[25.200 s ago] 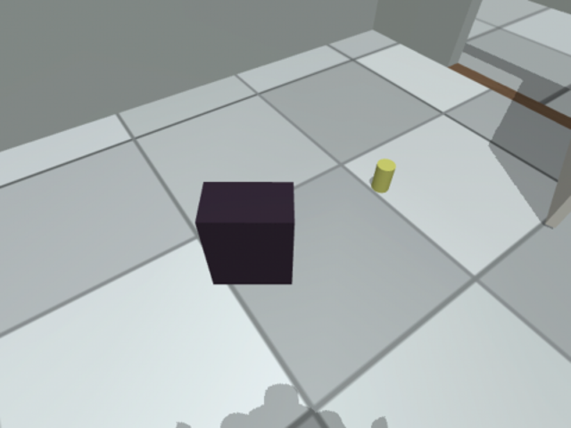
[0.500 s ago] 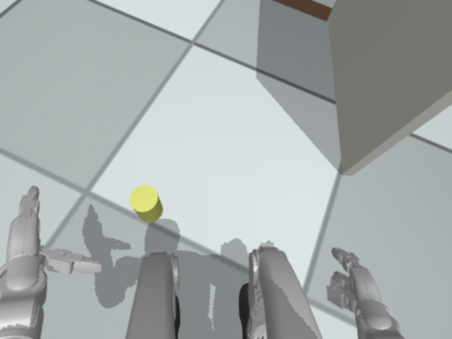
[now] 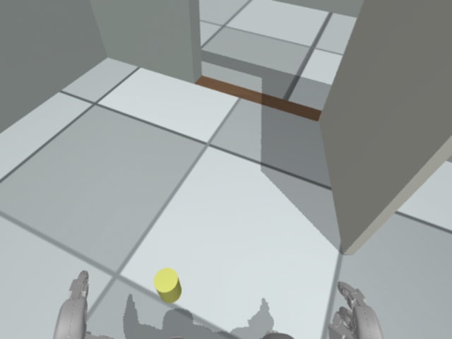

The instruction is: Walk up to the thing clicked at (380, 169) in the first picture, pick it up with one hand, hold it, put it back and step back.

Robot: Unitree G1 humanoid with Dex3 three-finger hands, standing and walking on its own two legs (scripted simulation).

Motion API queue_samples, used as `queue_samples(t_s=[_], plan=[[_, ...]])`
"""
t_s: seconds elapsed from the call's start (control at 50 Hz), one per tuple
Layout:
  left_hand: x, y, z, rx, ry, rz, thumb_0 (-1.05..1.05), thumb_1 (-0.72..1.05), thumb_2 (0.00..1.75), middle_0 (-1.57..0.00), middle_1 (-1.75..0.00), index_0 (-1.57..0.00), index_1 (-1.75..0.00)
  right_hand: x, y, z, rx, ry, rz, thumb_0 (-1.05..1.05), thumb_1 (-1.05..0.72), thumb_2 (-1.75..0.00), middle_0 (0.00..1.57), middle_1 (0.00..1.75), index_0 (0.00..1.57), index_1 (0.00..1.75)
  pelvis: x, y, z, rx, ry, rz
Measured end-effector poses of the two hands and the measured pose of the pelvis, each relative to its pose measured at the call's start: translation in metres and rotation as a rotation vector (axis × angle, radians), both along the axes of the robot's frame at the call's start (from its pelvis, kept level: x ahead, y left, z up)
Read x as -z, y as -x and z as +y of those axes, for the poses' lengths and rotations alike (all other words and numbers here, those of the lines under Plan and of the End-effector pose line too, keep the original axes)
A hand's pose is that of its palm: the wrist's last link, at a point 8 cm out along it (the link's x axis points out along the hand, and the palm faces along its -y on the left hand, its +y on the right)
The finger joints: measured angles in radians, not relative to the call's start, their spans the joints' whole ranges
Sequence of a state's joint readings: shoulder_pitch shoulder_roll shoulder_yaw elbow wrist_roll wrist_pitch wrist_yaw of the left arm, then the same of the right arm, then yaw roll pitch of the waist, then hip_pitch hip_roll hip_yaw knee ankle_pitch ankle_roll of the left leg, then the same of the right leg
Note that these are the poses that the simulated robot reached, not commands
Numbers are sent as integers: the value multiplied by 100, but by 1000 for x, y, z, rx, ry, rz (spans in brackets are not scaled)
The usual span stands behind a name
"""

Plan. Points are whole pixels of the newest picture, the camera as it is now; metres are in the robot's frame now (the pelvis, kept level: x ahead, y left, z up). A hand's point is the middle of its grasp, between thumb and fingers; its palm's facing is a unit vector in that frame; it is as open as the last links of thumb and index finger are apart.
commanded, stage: home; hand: left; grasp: from the side
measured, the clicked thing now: (168, 286) +0.41 +0.18 -0.64
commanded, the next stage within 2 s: stand in 1.70 s
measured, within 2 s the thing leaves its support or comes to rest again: neither
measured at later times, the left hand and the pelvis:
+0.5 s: hand (115, 332) +0.17 +0.18 -0.04, palm faces +0.12 -0.95 -0.29, open 17.4 cm; pelvis +0.00 -0.01 +0.01, yaw +1 degrees
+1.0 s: hand out of the picture +0.16 +0.17 -0.04, palm faces +0.12 -0.95 -0.29, open 17.4 cm; pelvis -0.01 -0.01 +0.01, yaw +1 degrees
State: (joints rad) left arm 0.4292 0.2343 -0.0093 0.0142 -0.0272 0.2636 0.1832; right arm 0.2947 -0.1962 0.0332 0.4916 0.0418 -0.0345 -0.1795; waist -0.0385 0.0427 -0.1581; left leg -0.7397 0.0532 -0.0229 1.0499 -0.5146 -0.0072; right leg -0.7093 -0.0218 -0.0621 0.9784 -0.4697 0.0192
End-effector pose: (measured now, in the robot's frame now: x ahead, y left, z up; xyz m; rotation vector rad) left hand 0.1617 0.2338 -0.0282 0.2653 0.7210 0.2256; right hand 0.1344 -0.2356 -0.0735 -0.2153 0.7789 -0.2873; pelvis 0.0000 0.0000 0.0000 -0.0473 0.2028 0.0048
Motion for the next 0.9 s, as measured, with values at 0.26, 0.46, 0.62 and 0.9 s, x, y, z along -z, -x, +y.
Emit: queue_samples(t_s=[0.26,0.46,0.62,0.9], plan=[[-13,20,-5,-22,22,15,-1,-55,5,-6,-6,-6,-5,-24,-29,2,-72,13,-115,1,-90,-90,21,30,20,30,-11,-2,-4,-14,-7,-55],[-15,17,-12,-18,27,7,-1,-53,5,-6,-6,-6,-5,-23,-21,-7,-67,22,-96,1,-90,-90,21,30,20,30,-13,-1,-10,-17,-9,-67],[-15,19,-16,-10,30,9,-1,-53,5,-6,-6,-6,-5,-20,-9,-12,-51,17,-76,2,-90,-90,20,30,20,30,-14,1,-12,-13,-13,-72],[-16,26,-17,-9,30,12,-1,-53,5,-6,-6,-6,-5,-21,-5,-12,-56,12,-92,2,-90,-90,20,30,20,30,-15,8,-14,-10,-16,-81]])
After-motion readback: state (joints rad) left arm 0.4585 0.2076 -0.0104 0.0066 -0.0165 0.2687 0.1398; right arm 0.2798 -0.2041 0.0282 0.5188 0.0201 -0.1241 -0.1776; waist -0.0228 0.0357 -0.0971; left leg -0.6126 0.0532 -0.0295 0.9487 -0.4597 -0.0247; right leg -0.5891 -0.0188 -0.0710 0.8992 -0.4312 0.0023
